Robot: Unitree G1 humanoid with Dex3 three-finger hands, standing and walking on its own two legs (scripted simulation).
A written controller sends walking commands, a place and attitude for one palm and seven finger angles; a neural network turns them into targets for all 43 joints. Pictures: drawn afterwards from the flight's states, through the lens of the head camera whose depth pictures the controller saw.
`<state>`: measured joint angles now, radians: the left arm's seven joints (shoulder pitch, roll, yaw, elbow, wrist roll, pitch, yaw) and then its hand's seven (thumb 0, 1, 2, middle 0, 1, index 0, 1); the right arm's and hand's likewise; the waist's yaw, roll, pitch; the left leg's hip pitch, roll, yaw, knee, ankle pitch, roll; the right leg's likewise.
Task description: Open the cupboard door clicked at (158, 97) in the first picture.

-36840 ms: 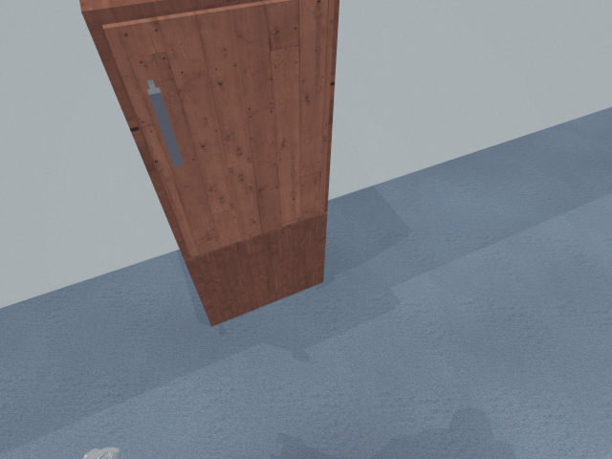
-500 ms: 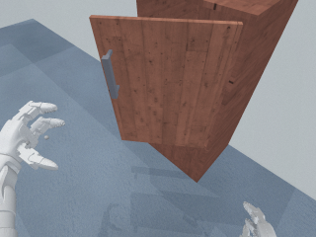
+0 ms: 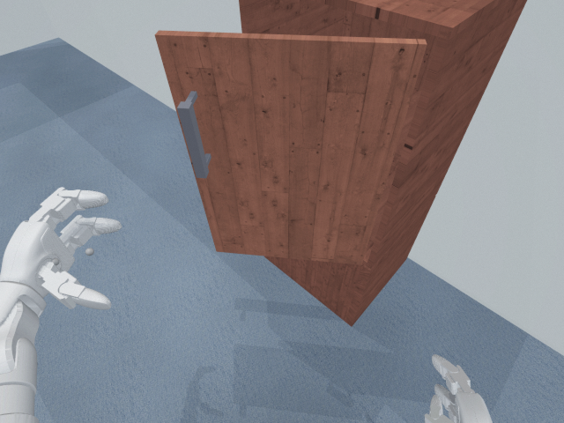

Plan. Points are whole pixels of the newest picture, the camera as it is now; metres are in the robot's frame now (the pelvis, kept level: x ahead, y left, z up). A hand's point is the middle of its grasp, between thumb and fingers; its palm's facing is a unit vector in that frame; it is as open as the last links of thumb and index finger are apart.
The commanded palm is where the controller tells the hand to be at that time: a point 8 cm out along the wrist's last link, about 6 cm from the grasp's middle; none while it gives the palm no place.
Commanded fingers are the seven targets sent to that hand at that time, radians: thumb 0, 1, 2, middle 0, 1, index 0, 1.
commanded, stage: move the hooked fingers beside the handle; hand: left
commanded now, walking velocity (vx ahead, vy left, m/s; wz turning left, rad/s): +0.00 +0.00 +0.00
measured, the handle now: (197, 136) +0.57 +0.21 +0.09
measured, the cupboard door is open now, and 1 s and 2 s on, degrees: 36 36 36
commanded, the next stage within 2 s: none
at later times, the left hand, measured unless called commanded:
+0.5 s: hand (113, 211) +0.36 +0.27 +0.11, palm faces +0.00 -1.00 -0.03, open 14.0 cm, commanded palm +0.34 +0.32 +0.11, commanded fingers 0.00 -0.50 0.30 -0.30 -1.20 -0.30 -1.20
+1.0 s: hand (141, 178) +0.44 +0.26 +0.11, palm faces -0.03 -1.00 -0.01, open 14.0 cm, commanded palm +0.41 +0.31 +0.10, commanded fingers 0.00 -0.50 0.30 -0.30 -1.20 -0.30 -1.20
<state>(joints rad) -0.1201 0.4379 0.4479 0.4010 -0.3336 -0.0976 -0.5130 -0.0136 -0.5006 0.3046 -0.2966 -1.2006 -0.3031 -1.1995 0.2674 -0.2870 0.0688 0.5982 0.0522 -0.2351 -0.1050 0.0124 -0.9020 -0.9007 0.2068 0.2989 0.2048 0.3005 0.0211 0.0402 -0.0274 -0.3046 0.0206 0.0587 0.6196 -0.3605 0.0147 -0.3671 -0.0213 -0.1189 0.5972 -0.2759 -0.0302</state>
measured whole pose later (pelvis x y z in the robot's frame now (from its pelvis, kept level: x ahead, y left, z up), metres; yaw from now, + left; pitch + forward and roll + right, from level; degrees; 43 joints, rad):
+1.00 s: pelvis +0.00 +0.01 -0.01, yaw -1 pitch +11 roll -1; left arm -0.70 0.59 0.45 1.04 -0.20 -0.24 -0.49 -0.01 -0.50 0.30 -0.30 -1.20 -0.30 -1.20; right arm 0.38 -0.31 0.06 0.62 0.04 -0.08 -0.07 0.01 -0.90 -0.90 0.21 0.30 0.21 0.30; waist -0.09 0.01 -0.06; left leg -0.51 0.03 0.08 0.70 -0.38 0.03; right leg -0.57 -0.02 -0.10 0.66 -0.28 -0.02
